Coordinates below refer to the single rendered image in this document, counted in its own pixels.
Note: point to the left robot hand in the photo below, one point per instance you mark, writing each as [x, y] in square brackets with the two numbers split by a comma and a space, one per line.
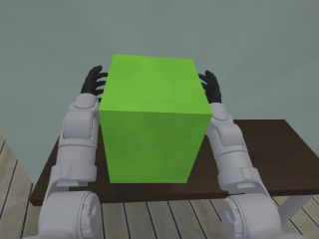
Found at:
[90, 84]

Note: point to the left robot forearm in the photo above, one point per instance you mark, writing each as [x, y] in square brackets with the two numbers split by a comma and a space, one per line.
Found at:
[78, 141]

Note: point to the left robot upper arm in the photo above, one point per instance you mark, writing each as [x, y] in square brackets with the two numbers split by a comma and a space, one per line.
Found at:
[69, 215]

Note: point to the right robot hand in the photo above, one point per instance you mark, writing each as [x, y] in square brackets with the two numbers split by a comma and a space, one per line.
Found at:
[212, 88]

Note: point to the right robot forearm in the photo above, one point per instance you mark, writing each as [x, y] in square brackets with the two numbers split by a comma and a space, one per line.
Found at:
[236, 172]

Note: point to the table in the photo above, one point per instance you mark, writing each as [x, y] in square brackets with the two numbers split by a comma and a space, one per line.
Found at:
[286, 165]

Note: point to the carton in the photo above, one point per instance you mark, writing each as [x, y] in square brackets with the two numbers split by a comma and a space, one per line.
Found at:
[154, 114]

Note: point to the right robot upper arm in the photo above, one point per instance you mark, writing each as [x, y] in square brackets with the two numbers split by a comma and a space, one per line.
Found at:
[252, 216]

